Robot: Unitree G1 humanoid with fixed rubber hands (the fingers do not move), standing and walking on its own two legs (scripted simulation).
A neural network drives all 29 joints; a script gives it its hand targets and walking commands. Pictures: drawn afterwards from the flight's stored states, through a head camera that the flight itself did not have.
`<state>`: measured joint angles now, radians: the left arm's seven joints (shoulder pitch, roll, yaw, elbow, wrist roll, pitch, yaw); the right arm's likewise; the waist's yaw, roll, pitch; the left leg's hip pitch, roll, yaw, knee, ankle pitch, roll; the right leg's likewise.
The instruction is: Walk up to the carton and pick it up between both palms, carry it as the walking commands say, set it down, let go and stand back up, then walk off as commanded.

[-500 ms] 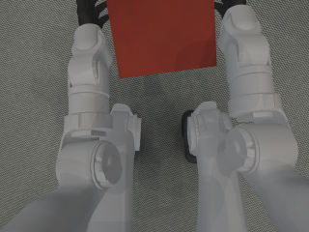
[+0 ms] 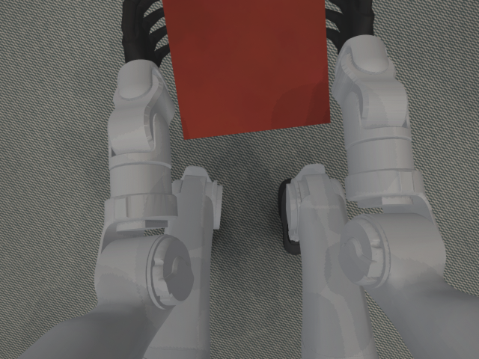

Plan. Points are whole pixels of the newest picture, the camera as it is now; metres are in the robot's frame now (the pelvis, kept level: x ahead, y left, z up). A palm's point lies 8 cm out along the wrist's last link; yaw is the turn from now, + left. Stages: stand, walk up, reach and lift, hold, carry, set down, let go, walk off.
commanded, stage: reach and lift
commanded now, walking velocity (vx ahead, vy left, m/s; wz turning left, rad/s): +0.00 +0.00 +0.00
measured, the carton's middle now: (249, 75) +0.49 +0.01 -0.17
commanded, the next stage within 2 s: none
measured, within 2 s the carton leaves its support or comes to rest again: neither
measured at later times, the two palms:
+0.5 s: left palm (120, 52) +0.48 +0.14 -0.02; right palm (377, 29) +0.50 -0.12 -0.03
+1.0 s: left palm (71, 40) +0.46 +0.15 +0.05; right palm (418, 3) +0.48 -0.12 +0.05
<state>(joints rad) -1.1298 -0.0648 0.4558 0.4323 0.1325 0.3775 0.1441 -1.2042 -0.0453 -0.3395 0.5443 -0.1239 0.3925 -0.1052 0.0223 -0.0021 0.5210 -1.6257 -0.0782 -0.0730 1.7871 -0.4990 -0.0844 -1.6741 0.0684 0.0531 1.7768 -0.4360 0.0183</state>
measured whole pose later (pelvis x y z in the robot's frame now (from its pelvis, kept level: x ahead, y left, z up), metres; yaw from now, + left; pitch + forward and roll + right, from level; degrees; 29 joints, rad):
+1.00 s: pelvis +0.02 +0.00 +0.11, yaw +0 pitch +12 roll +1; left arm -0.90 -0.10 0.38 0.37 0.12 0.41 0.13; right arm -0.95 0.06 -0.34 0.42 -0.14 0.42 -0.11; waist 0.03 -0.01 0.46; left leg -1.18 -0.07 -0.10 1.41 -0.43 -0.07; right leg -1.21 0.05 0.05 1.40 -0.39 0.01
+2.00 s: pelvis +0.14 +0.00 +0.26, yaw +0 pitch +9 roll +0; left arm -0.38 -0.19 0.31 0.49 0.28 0.41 0.06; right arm -0.40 0.20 -0.30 0.52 -0.28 0.39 -0.08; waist 0.06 0.00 -0.04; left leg -0.47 -0.02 -0.11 0.58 -0.26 -0.04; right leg -0.51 0.04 0.07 0.59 -0.24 -0.01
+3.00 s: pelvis +0.13 +0.00 +0.27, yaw +0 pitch -8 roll +0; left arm -0.40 -0.20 0.25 0.40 0.31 0.76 0.07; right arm -0.36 0.18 -0.24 0.39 -0.28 0.76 -0.08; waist 0.02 -0.01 0.01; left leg -0.06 -0.01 -0.11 0.44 -0.24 -0.03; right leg -0.10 0.04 0.07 0.46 -0.21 -0.01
